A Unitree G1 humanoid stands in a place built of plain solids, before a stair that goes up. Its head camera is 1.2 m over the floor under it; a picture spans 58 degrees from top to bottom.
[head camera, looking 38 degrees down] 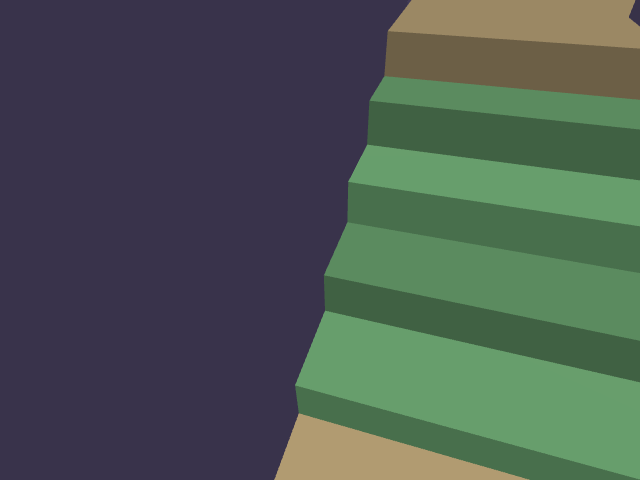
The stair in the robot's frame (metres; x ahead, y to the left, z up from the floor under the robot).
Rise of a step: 0.17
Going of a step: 0.27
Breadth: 0.90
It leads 17 degrees to the right of straight ahead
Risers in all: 5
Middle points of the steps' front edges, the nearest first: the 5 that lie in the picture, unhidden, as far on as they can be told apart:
0.55 -0.36 0.17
0.81 -0.44 0.33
1.07 -0.52 0.50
1.33 -0.60 0.66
1.59 -0.68 0.83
